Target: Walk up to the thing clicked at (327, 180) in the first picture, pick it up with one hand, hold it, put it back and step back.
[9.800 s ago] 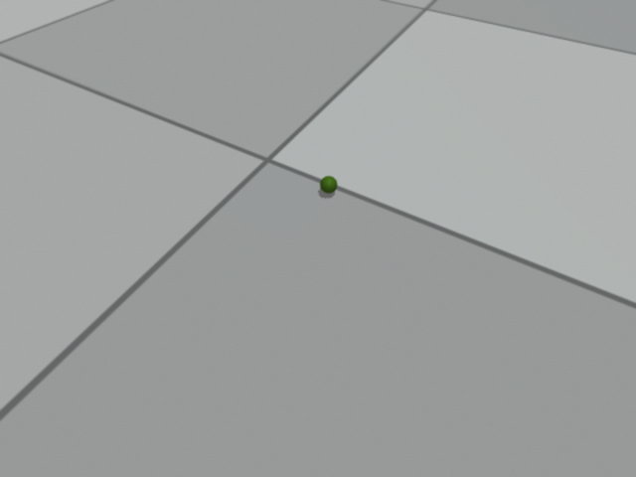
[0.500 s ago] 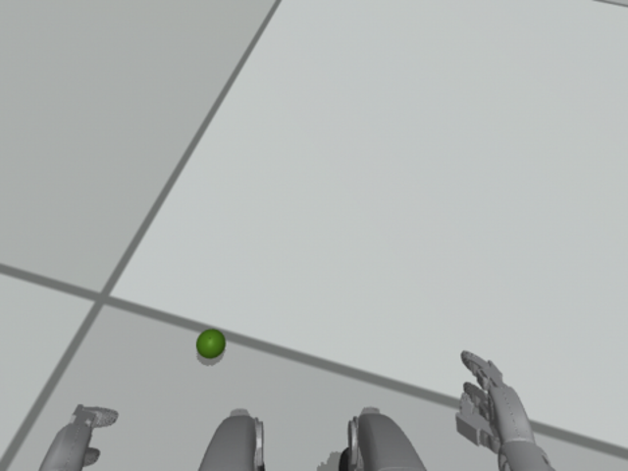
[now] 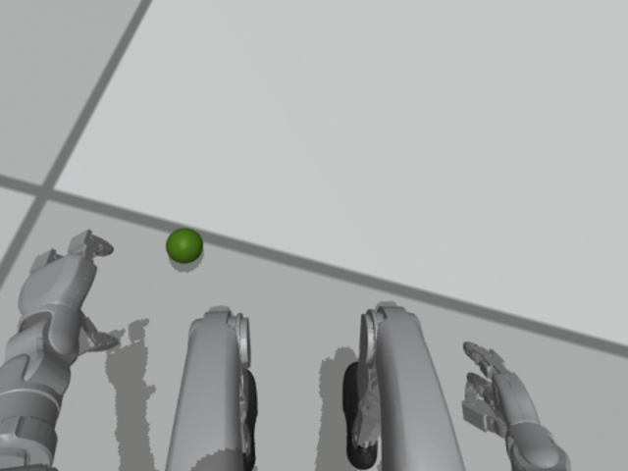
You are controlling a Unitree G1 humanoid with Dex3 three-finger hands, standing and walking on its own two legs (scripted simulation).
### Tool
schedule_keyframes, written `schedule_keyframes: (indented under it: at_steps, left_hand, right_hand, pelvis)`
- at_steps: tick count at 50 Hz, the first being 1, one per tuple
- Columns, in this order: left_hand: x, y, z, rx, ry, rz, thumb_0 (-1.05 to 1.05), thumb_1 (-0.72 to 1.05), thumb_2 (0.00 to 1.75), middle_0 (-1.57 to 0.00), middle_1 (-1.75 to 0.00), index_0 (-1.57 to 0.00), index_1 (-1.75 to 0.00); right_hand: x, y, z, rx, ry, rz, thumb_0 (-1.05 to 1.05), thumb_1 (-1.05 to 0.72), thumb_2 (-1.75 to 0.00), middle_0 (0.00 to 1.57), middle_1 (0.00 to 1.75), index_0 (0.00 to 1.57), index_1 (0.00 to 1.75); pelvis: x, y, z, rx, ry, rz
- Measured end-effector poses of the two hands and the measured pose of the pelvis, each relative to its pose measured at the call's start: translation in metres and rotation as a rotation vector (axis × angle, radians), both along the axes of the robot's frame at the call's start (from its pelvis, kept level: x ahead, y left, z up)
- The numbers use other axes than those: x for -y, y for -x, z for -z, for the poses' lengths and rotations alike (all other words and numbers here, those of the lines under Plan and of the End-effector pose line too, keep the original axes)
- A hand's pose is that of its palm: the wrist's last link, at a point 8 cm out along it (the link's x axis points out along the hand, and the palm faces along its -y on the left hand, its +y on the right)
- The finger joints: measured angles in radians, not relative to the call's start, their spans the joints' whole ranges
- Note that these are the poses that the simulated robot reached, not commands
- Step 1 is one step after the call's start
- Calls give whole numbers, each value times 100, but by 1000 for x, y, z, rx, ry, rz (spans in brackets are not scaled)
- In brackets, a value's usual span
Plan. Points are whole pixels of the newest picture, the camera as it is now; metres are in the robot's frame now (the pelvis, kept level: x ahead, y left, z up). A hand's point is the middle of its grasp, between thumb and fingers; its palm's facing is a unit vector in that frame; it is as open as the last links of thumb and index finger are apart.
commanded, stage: rise first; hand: left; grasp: from above
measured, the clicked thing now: (184, 245) +0.48 +0.26 -0.44
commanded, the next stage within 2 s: none
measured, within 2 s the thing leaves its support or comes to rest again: neither
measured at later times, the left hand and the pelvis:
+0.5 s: hand (123, 265) +0.39 +0.31 -0.25, palm faces -0.45 -0.10 -0.88, open 14.3 cm; pelvis -0.02 +0.01 -0.10, yaw -3 degrees
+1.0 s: hand (138, 254) +0.42 +0.30 -0.29, palm faces -0.45 -0.04 -0.89, open 14.1 cm; pelvis -0.02 +0.01 -0.14, yaw -4 degrees
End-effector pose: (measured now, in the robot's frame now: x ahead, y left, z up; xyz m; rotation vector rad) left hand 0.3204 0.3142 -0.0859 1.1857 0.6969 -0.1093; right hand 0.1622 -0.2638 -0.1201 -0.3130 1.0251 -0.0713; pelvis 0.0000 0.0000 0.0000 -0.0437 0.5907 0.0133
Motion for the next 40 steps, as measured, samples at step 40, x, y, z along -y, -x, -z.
schedule_keyframes:
  at_steps: [40]
  left_hand:
    - [6,-99,133,69,-228,377,0,-54,102,-8,-101,-7,-102]
  right_hand:
    - [7,109,107,-343,80,38,0,-90,-90,21,30,20,30]
  pelvis:
    - [-8,19,123,8,59,25]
